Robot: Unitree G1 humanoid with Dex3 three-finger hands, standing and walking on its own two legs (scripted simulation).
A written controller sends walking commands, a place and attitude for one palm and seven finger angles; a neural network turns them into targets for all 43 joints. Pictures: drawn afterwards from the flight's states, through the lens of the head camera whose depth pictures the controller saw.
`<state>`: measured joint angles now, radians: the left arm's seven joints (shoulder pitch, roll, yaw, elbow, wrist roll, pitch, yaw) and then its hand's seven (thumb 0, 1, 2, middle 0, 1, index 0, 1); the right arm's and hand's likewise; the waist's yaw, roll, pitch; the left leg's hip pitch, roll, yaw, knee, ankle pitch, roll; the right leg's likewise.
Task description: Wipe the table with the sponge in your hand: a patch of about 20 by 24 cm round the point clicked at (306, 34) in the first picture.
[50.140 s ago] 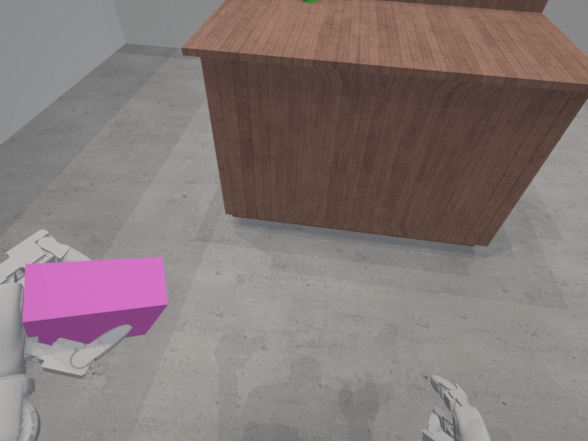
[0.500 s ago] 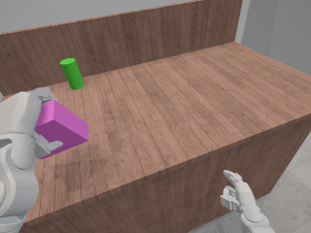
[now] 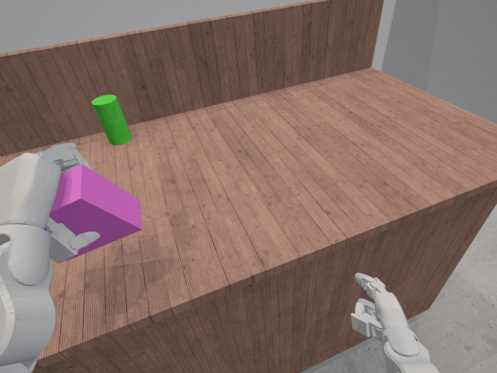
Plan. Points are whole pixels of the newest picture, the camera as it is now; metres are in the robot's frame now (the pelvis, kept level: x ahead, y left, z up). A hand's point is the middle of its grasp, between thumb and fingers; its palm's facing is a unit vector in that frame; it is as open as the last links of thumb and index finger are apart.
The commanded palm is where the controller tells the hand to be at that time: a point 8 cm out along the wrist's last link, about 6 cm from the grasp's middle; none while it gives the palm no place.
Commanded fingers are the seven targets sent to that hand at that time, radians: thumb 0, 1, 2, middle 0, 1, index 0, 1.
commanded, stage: bring the sponge back beside the body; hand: left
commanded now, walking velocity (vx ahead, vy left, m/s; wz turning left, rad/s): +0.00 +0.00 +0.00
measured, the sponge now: (84, 221) +0.22 +0.28 +0.19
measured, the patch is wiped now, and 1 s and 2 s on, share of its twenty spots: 0.95 0.95 0.95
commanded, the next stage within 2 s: step back with the hand held close in 0.36 s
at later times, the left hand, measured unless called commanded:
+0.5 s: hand (63, 208) +0.20 +0.27 +0.23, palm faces +0.43 -0.21 -0.88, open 9.3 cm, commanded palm +0.15 +0.28 +0.28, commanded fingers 0.00 0.10 1.30 -1.20 -1.60 -1.20 -1.60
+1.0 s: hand (52, 211) +0.18 +0.25 +0.26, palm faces +0.52 -0.78 -0.36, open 9.3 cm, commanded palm +0.10 +0.30 +0.28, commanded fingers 0.00 0.10 1.30 -1.20 -1.60 -1.20 -1.60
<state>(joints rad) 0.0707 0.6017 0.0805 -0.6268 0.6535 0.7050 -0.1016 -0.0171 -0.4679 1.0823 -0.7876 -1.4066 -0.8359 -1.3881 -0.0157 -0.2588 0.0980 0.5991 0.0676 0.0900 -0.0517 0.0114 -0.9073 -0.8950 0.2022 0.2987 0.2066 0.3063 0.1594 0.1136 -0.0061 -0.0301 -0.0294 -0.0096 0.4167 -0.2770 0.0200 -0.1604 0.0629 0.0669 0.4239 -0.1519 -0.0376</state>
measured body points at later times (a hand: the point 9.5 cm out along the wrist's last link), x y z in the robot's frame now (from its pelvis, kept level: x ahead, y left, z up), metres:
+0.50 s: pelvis +0.00 +0.00 +0.00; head -0.05 -0.05 +0.44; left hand +0.18 +0.28 +0.28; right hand +0.28 -0.17 -0.05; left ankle -0.02 +0.11 -0.74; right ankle +0.06 -0.10 -0.74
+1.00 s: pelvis -0.05 +0.01 -0.02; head -0.04 +0.02 +0.43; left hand +0.14 +0.29 +0.28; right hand +0.09 -0.24 -0.11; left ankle -0.02 +0.11 -0.74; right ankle +0.06 -0.10 -0.74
